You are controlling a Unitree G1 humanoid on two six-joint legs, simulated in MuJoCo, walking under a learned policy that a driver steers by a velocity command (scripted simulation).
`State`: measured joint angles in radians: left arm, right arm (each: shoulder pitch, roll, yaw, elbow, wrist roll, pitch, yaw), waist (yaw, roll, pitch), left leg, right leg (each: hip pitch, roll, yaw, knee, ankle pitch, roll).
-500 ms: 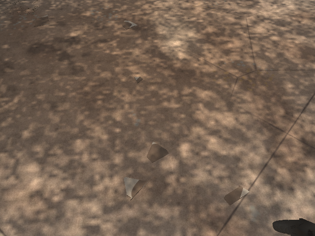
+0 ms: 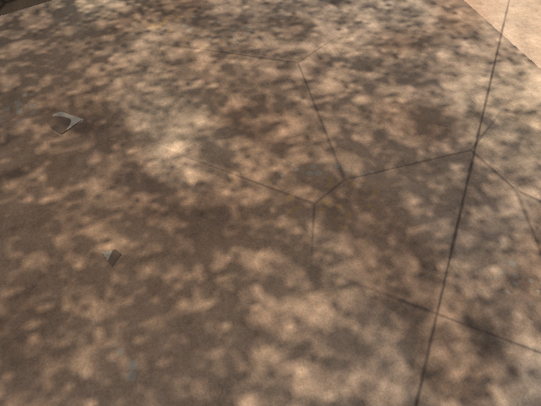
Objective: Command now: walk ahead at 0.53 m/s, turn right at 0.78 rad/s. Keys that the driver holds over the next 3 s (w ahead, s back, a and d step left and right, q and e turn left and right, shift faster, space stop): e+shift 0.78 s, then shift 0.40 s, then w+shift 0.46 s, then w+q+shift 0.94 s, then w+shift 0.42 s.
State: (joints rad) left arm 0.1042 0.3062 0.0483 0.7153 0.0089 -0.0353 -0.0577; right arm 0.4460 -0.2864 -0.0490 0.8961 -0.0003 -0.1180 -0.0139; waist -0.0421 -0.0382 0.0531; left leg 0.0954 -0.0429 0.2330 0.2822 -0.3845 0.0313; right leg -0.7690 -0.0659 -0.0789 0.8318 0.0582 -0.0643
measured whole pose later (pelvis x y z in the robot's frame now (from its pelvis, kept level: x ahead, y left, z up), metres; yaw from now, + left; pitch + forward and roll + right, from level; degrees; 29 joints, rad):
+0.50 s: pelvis +0.28 +0.02 +0.00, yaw -29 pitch +2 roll +1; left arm 0.19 0.34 0.10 0.58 -0.03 0.06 0.06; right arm 0.00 -0.28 -0.03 0.62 0.00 -0.05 -0.03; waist 0.05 0.02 0.04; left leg -0.52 -0.07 -0.23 0.60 -0.15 -0.09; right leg -0.32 0.26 0.34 0.57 -0.22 -0.08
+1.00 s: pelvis +0.31 +0.02 +0.00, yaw -54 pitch +2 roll +2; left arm 0.19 0.28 0.05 0.59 0.01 0.06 0.00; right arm 0.15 -0.30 -0.08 0.72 0.00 0.02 -0.02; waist -0.02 0.03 0.04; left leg -0.43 0.09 0.09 0.71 -0.39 -0.05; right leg -0.34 -0.02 0.01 0.62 -0.32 -0.03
